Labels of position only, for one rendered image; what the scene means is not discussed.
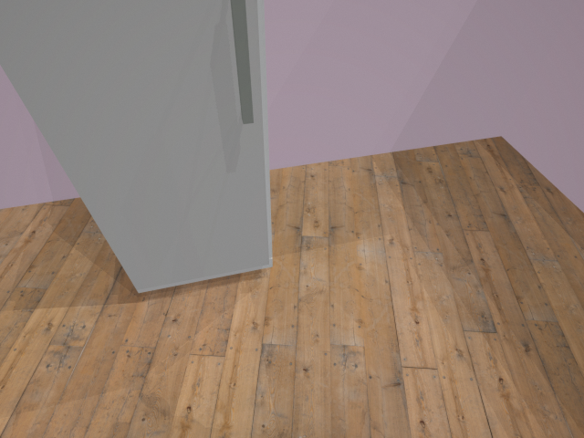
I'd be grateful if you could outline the fridge door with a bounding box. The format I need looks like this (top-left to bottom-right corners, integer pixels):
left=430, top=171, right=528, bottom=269
left=0, top=0, right=269, bottom=290

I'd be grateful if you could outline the handle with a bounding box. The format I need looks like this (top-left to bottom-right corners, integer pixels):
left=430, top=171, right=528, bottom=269
left=231, top=0, right=254, bottom=124

